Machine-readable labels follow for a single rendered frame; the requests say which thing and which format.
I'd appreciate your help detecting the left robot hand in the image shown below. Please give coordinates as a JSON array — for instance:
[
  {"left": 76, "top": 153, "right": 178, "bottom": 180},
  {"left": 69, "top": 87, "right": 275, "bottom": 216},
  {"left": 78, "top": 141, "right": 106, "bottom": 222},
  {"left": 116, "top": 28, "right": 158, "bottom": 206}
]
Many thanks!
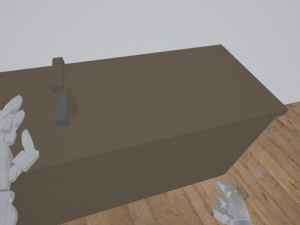
[{"left": 0, "top": 95, "right": 39, "bottom": 190}]

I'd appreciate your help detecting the right robot hand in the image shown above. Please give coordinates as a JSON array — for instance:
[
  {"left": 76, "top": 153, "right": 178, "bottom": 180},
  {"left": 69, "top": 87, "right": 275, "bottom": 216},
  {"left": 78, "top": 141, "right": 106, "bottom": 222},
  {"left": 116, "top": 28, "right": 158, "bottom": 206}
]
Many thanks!
[{"left": 214, "top": 180, "right": 251, "bottom": 225}]

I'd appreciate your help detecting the robot left forearm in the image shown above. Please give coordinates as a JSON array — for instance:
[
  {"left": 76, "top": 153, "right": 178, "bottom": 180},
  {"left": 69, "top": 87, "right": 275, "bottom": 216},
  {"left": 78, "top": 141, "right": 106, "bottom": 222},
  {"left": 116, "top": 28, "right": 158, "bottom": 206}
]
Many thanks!
[{"left": 0, "top": 189, "right": 18, "bottom": 225}]

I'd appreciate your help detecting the counter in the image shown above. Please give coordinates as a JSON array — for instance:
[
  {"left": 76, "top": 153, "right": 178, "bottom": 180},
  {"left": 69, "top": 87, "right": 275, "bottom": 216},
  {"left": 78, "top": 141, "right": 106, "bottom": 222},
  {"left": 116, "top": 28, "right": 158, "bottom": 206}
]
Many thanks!
[{"left": 0, "top": 45, "right": 289, "bottom": 225}]

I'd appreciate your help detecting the tap lever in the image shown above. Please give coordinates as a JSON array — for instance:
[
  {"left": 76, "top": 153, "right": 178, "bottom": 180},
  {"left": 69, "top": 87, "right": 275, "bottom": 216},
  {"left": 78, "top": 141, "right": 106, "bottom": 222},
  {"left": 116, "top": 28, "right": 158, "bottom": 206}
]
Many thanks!
[{"left": 54, "top": 92, "right": 69, "bottom": 128}]

